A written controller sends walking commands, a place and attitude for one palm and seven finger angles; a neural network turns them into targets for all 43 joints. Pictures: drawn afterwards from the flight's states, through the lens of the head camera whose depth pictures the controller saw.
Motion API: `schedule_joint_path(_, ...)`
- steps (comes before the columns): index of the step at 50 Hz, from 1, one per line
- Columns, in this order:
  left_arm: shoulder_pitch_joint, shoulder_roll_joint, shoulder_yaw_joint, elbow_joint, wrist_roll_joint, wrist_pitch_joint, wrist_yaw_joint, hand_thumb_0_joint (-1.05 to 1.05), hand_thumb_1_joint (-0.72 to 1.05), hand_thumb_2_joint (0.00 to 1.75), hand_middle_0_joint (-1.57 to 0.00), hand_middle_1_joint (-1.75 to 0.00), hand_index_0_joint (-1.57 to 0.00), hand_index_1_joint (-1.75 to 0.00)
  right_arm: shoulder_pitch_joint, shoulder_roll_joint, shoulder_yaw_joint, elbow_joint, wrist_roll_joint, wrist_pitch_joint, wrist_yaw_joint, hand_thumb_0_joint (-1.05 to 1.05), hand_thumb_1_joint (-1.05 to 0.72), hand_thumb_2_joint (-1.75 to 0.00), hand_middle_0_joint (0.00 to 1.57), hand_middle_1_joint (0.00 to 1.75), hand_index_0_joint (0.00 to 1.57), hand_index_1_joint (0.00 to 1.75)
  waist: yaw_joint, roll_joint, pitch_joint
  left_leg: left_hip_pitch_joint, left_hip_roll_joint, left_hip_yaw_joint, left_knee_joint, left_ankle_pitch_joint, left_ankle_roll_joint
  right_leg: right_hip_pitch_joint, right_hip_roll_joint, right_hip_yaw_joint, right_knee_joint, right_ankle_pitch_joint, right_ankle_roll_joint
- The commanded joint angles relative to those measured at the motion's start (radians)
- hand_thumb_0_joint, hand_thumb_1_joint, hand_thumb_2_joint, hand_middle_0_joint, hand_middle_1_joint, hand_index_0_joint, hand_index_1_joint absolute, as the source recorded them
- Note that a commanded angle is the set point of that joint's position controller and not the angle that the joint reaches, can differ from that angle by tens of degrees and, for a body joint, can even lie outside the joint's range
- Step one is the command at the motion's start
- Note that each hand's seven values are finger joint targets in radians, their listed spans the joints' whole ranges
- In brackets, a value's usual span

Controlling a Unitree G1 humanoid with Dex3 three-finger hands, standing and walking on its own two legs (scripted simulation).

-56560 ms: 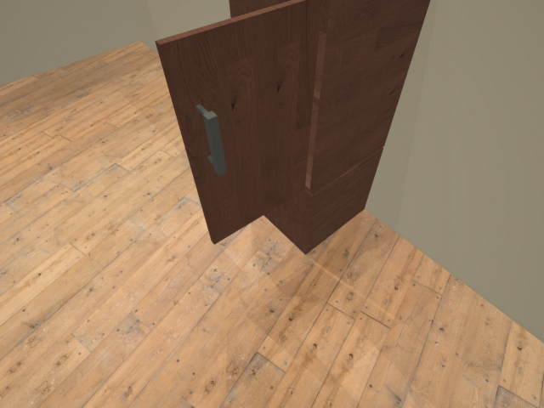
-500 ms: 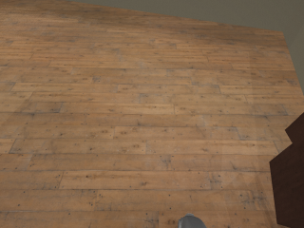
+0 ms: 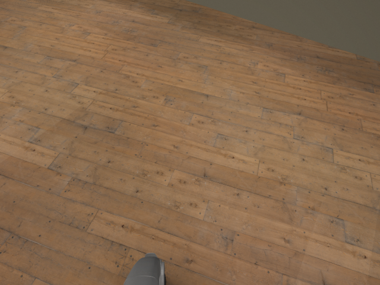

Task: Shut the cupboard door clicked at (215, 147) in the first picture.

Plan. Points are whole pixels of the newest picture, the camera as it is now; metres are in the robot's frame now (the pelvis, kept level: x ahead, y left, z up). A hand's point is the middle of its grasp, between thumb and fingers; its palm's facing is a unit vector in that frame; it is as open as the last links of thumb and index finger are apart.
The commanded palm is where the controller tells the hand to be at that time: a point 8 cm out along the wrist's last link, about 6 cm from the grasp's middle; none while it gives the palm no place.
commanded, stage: walk to a spot facing it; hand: left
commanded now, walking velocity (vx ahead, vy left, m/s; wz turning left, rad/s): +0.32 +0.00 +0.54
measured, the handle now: out of the picture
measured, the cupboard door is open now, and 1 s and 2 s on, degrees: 18 18 18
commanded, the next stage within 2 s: turn to face it in 0.20 s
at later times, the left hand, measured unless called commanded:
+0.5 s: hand (108, 228) +0.26 +0.24 -0.16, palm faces +0.13 -0.97 -0.20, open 7.4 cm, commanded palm none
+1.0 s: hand (114, 196) +0.36 +0.25 -0.19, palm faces -0.09 -0.98 -0.20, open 7.4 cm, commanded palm none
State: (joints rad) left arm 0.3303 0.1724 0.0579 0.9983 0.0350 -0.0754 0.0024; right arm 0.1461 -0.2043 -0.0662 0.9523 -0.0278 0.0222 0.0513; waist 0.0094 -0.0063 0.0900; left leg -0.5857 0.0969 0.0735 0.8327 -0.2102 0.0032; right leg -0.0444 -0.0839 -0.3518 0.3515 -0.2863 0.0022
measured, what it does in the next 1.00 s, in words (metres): walks ahead: left foot, then right foot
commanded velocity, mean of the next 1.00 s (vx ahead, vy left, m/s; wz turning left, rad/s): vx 0.07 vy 0.00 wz -0.34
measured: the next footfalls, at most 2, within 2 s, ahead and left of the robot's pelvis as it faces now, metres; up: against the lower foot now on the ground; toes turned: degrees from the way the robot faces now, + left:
left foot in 0.14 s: +0.20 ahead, +0.14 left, +0.00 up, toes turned +10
right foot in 0.56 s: +0.33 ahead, -0.07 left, +0.00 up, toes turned +0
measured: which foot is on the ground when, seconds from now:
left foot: up 0.00-0.12, down 0.14-0.58, up 0.60-0.94, down 0.96-1.00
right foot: down 0.00-0.14, up 0.16-0.54, down 0.56-0.96, up 0.98-1.00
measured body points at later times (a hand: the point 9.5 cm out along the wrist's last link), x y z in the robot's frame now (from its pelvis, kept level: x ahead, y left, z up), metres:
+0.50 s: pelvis +0.19 +0.04 +0.00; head +0.21 +0.04 +0.45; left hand +0.25 +0.29 -0.14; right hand +0.24 -0.19 -0.16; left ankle +0.16 +0.13 -0.74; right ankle +0.29 -0.09 -0.71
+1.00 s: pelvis +0.27 +0.06 -0.01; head +0.31 +0.08 +0.44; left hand +0.37 +0.30 -0.17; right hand +0.33 -0.20 -0.14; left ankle +0.30 +0.18 -0.75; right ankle +0.28 -0.06 -0.73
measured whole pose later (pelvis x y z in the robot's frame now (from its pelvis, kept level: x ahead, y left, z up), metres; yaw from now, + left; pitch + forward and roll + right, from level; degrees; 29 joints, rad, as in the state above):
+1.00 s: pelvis +0.27 +0.06 -0.01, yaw -10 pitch +1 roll -1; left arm 0.22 0.23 0.09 0.93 0.02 0.07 -0.01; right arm 0.16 -0.19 -0.03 0.90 -0.02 0.00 -0.03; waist 0.02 -0.04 0.06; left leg -0.29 0.03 0.03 0.56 -0.27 -0.01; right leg -0.39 0.07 0.10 0.70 -0.40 0.00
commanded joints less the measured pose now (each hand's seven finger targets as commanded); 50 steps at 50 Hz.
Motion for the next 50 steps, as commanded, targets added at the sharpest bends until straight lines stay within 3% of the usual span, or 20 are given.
schedule_joint_path(1,0.075,0.178,0.038,-0.035,-0.003,-0.008,0.010,0.00,0.90,0.90,-0.20,-0.30,-0.20,-0.30,-0.124,-0.033,0.006,-0.127,-0.001,-0.036,0.016,0.00,-0.90,-0.90,0.20,0.30,0.20,0.30,0.019,-0.118,0.003,-0.024,-0.009,0.033,-0.108,-0.040,0.035,0.101,-0.323,0.126,-0.077,0.430,-0.094)
schedule_joint_path(3,0.062,0.203,0.044,-0.040,-0.004,-0.005,0.008,0.00,0.90,0.90,-0.20,-0.30,-0.20,-0.30,-0.069,-0.056,0.000,-0.123,-0.003,-0.044,0.009,0.00,-0.90,-0.90,0.20,0.30,0.20,0.30,-0.016,-0.112,-0.039,0.129,-0.065,0.082,-0.169,-0.101,0.060,0.089,-0.325,0.084,0.068,0.623,-0.084)
schedule_joint_path(5,0.037,0.224,0.049,-0.058,-0.016,0.004,0.000,0.00,0.90,0.90,-0.20,-0.30,-0.20,-0.30,0.169,-0.143,-0.025,-0.066,-0.012,-0.051,-0.007,0.00,-0.90,-0.90,0.20,0.30,0.20,0.30,-0.140,-0.013,-0.194,0.570,-0.104,0.061,-0.296,-0.020,0.095,-0.117,-0.252,0.015,0.458,0.538,-0.024)
schedule_joint_path(6,0.049,0.169,0.045,-0.100,-0.024,0.011,-0.016,0.00,0.90,0.90,-0.20,-0.30,-0.20,-0.30,0.288,-0.288,-0.061,-0.045,-0.021,-0.056,-0.023,0.00,-0.90,-0.90,0.20,0.30,0.20,0.30,-0.179,0.273,-0.293,0.814,0.176,-0.406,-0.383,0.019,0.210,-0.447,-0.087,0.029,0.812,-0.036,0.047)
schedule_joint_path(7,-0.094,0.166,0.024,-0.182,-0.021,0.014,-0.016,0.00,0.90,0.90,-0.20,-0.30,-0.20,-0.30,0.361,-0.345,-0.065,-0.029,-0.002,-0.052,-0.041,0.00,-0.90,-0.90,0.20,0.30,0.20,0.30,-0.206,0.227,-0.279,0.857,0.322,-0.645,-0.483,0.210,0.286,-0.658,-0.020,0.202,0.971,-0.312,0.044)
schedule_joint_path(8,-0.133,0.154,0.033,-0.198,-0.021,0.014,-0.006,0.00,0.90,0.90,-0.20,-0.30,-0.20,-0.30,0.313,-0.331,-0.058,-0.034,0.002,-0.054,-0.050,0.00,-0.90,-0.90,0.20,0.30,0.20,0.30,-0.168,0.069,-0.231,0.719,0.343,-0.577,-0.504,0.114,0.279,-0.668,-0.044,0.289,1.003,-0.274,0.031)
schedule_joint_path(12,0.004,0.107,0.034,-0.098,0.002,0.051,-0.017,0.00,0.90,0.90,-0.20,-0.30,-0.20,-0.30,0.067,-0.169,-0.007,-0.091,0.001,-0.073,-0.063,0.00,-0.90,-0.90,0.20,0.30,0.20,0.30,-0.018,0.170,-0.105,0.351,0.153,-0.317,-0.588,-0.062,0.169,-0.512,-0.085,0.337,0.853,-0.045,0.039)
schedule_joint_path(22,-0.094,0.060,-0.006,-0.090,-0.012,0.072,-0.004,0.00,0.90,0.90,-0.20,-0.30,-0.20,-0.30,0.156,-0.095,0.010,0.017,0.005,-0.072,-0.076,0.00,-0.90,-0.90,0.20,0.30,0.20,0.30,-0.009,0.108,-0.044,0.379,0.146,-0.102,-0.555,0.344,0.167,-0.335,0.009,0.312,0.373,0.100,0.027)
schedule_joint_path(26,-0.022,0.091,0.015,-0.073,-0.009,0.075,-0.010,0.00,0.90,0.90,-0.20,-0.30,-0.20,-0.30,0.119,-0.112,0.002,0.023,0.008,-0.046,-0.083,0.00,-0.90,-0.90,0.20,0.30,0.20,0.30,0.031,0.086,-0.047,0.334,0.133,-0.040,-0.389,0.201,0.106,-0.139,0.056,0.289,0.201,0.167,0.006)
schedule_joint_path(27,0.019,0.131,0.025,-0.065,-0.007,0.067,-0.008,0.00,0.90,0.90,-0.20,-0.30,-0.20,-0.30,0.120,-0.098,0.001,0.019,0.014,-0.042,-0.079,0.00,-0.90,-0.90,0.20,0.30,0.20,0.30,0.047,0.003,-0.048,0.288,0.079,-0.002,-0.286,0.090,0.064,-0.078,0.018,0.370,0.136,0.284,-0.011)
schedule_joint_path(28,0.055,0.192,0.038,-0.059,-0.002,0.058,-0.002,0.00,0.90,0.90,-0.20,-0.30,-0.20,-0.30,0.131,-0.062,0.003,0.004,0.018,-0.041,-0.076,0.00,-0.90,-0.90,0.20,0.30,0.20,0.30,0.054,-0.155,-0.059,0.151,-0.035,0.071,-0.087,-0.150,0.008,0.003,-0.154,0.612,0.072,0.483,-0.099)
schedule_joint_path(29,0.105,0.246,0.045,-0.050,-0.010,0.055,0.002,0.00,0.90,0.90,-0.20,-0.30,-0.20,-0.30,0.137,-0.046,0.005,-0.011,0.019,-0.034,-0.077,0.00,-0.90,-0.90,0.20,0.30,0.20,0.30,0.065,-0.247,-0.107,0.082,-0.115,0.064,0.157,-0.469,-0.026,0.035,-0.316,0.798,-0.027,0.610,-0.239)
schedule_joint_path(31,0.014,0.218,0.054,-0.068,-0.014,0.058,0.023,0.00,0.90,0.90,-0.20,-0.30,-0.20,-0.30,0.113,-0.084,0.003,-0.015,0.020,-0.027,-0.087,0.00,-0.90,-0.90,0.20,0.30,0.20,0.30,0.039,-0.249,-0.169,0.009,-0.063,-0.089,0.327,-0.380,-0.038,0.045,-0.284,0.846,-0.058,0.519,-0.285)
schedule_joint_path(33,-0.061,0.177,0.051,-0.096,-0.015,0.069,0.029,0.00,0.90,0.90,-0.20,-0.30,-0.20,-0.30,0.091,-0.066,0.005,-0.008,0.017,-0.020,-0.081,0.00,-0.90,-0.90,0.20,0.30,0.20,0.30,0.008,-0.057,-0.182,0.062,-0.034,-0.094,0.306,-0.259,-0.050,-0.038,-0.196,0.675,-0.035,0.455,-0.236)
schedule_joint_path(35,-0.091,0.168,0.052,-0.103,-0.010,0.068,0.026,0.00,0.90,0.90,-0.20,-0.30,-0.20,-0.30,0.102,-0.043,0.009,-0.010,0.011,-0.007,-0.078,0.00,-0.90,-0.90,0.20,0.30,0.20,0.30,-0.011,-0.062,-0.168,0.108,-0.036,-0.077,0.220,-0.225,-0.059,-0.116,-0.160,0.622,-0.039,0.419,-0.210)
schedule_joint_path(41,-0.093,0.209,0.066,-0.118,-0.006,0.087,0.009,0.00,0.90,0.90,-0.20,-0.30,-0.20,-0.30,0.067,-0.052,0.002,-0.060,0.016,-0.005,-0.079,0.00,-0.90,-0.90,0.20,0.30,0.20,0.30,0.004,-0.120,-0.136,0.180,-0.075,-0.056,-0.043,-0.200,-0.065,-0.162,-0.113,0.685,-0.033,0.299,-0.195)
schedule_joint_path(45,-0.150,0.210,0.072,-0.144,-0.014,0.103,0.004,0.00,0.90,0.90,-0.20,-0.30,-0.20,-0.30,0.138,-0.077,0.000,-0.061,0.021,-0.022,-0.088,0.00,-0.90,-0.90,0.20,0.30,0.20,0.30,-0.042,-0.137,-0.144,0.406,-0.090,-0.058,-0.333,-0.050,-0.055,-0.290,-0.056,0.697,0.037,0.184,-0.123)
schedule_joint_path(46,-0.165,0.183,0.064,-0.162,-0.020,0.107,0.002,0.00,0.90,0.90,-0.20,-0.30,-0.20,-0.30,0.169,-0.115,-0.004,-0.056,0.019,-0.033,-0.093,0.00,-0.90,-0.90,0.20,0.30,0.20,0.30,-0.059,-0.067,-0.152,0.517,-0.029,-0.098,-0.448,-0.038,-0.039,-0.380,0.000,0.655,0.102,0.111,-0.081)
schedule_joint_path(48,-0.161,0.128,0.049,-0.207,-0.026,0.106,-0.014,0.00,0.90,0.90,-0.20,-0.30,-0.20,-0.30,0.171,-0.251,-0.024,-0.095,-0.002,-0.033,-0.099,0.00,-0.90,-0.90,0.20,0.30,0.20,0.30,-0.060,0.291,-0.116,0.516,0.366,-0.463,-0.597,0.072,0.143,-0.554,0.153,0.388,0.499,-0.311,0.015)
schedule_joint_path(50,-0.178,0.162,0.064,-0.189,-0.010,0.117,-0.025,0.00,0.90,0.90,-0.20,-0.30,-0.20,-0.30,0.099,-0.215,-0.014,-0.110,-0.010,-0.035,-0.099,0.00,-0.90,-0.90,0.20,0.30,0.20,0.30,-0.024,0.190,-0.081,0.423,0.321,-0.361,-0.566,0.230,0.170,-0.534,0.093,0.405,0.752,-0.242,0.032)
